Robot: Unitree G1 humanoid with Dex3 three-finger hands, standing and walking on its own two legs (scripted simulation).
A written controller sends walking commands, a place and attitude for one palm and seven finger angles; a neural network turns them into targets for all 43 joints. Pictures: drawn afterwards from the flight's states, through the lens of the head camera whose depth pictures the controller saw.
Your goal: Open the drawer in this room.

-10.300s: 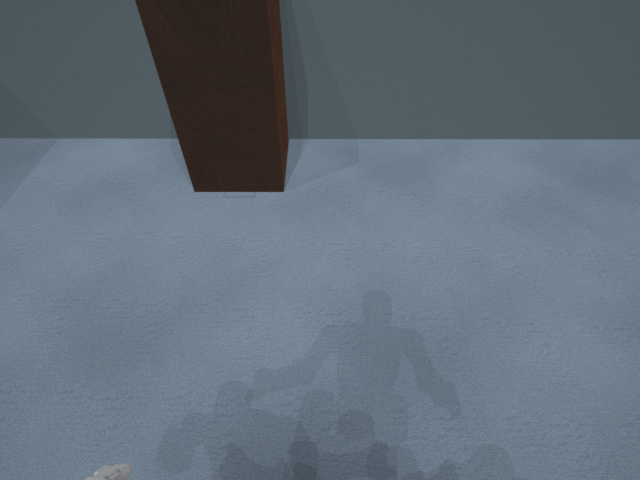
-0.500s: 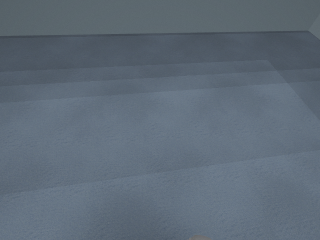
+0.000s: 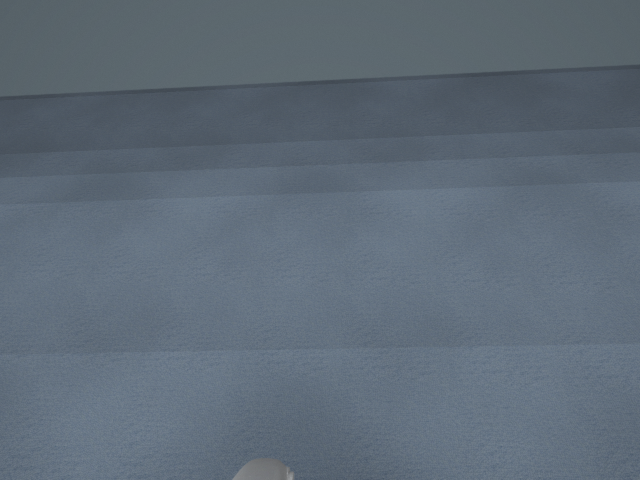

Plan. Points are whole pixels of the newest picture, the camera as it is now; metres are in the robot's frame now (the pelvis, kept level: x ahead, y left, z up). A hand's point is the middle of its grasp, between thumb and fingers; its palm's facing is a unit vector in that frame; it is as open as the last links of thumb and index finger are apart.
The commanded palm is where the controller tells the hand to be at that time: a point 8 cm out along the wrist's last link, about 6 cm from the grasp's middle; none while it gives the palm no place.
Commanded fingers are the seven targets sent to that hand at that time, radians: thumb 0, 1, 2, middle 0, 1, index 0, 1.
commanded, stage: turn or walk to find it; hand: left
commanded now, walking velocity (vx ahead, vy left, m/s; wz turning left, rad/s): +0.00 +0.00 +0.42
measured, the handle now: out of the picture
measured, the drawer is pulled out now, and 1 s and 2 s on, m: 0.00 0.00 0.00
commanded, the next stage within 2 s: none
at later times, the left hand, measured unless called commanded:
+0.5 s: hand out of the picture -0.02 +0.28 -0.17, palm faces +0.26 -0.94 -0.24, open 7.4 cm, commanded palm none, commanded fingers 0.00 0.90 0.90 -0.20 -0.30 -0.20 -0.30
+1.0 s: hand out of the picture -0.06 +0.20 -0.15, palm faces +0.43 -0.87 -0.26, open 7.4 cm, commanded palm none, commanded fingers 0.00 0.90 0.90 -0.20 -0.30 -0.20 -0.30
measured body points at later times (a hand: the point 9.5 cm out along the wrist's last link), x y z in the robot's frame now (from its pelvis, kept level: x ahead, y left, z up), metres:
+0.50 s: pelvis -0.03 +0.05 +0.00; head -0.01 +0.08 +0.45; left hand -0.04 +0.33 -0.15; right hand +0.11 -0.17 -0.13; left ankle -0.03 +0.14 -0.74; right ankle -0.02 -0.11 -0.67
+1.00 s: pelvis -0.05 +0.00 +0.00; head -0.01 -0.02 +0.45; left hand -0.09 +0.24 -0.13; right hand +0.07 -0.23 -0.16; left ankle -0.14 +0.13 -0.66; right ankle -0.02 -0.09 -0.74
